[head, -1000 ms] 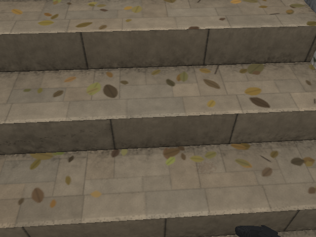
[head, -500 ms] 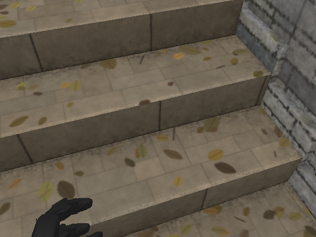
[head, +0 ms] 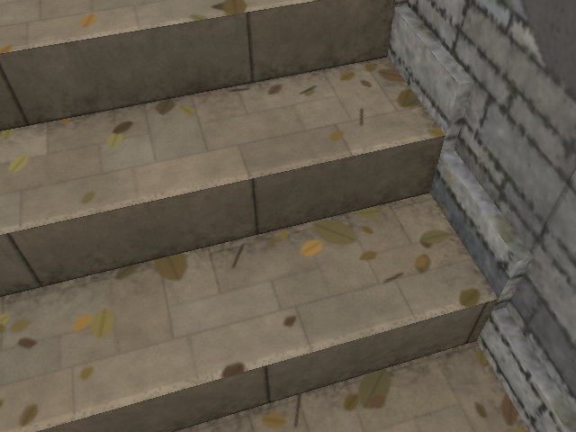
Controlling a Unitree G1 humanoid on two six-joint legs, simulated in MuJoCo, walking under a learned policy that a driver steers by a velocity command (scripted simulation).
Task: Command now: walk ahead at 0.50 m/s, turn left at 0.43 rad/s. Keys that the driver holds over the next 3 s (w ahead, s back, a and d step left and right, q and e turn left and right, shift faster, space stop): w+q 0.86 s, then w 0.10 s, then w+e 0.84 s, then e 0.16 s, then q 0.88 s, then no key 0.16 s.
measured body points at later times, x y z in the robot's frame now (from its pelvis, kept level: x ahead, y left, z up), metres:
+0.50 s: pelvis +0.28 +0.06 +0.16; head +0.29 +0.06 +0.61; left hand +0.42 +0.31 +0.09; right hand +0.41 -0.18 +0.03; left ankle +0.28 +0.09 -0.54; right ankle +0.27 -0.09 -0.29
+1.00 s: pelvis +0.56 +0.11 +0.33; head +0.56 +0.10 +0.78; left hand +0.49 +0.37 +0.20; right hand +0.86 +0.03 +0.26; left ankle +0.47 +0.22 -0.14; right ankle +0.62 +0.04 -0.37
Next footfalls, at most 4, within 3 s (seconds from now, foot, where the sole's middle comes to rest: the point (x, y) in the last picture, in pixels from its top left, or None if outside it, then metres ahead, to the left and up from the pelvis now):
0.32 left None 0.32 0.10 -0.57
0.80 right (273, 283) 0.65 0.05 -0.41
1.30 left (62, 165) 0.83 0.45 -0.24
1.84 right None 1.15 0.33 -0.08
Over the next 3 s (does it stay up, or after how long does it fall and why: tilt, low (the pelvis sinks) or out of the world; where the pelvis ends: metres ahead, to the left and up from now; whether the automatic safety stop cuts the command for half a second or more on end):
stays up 1.35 0.40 0.85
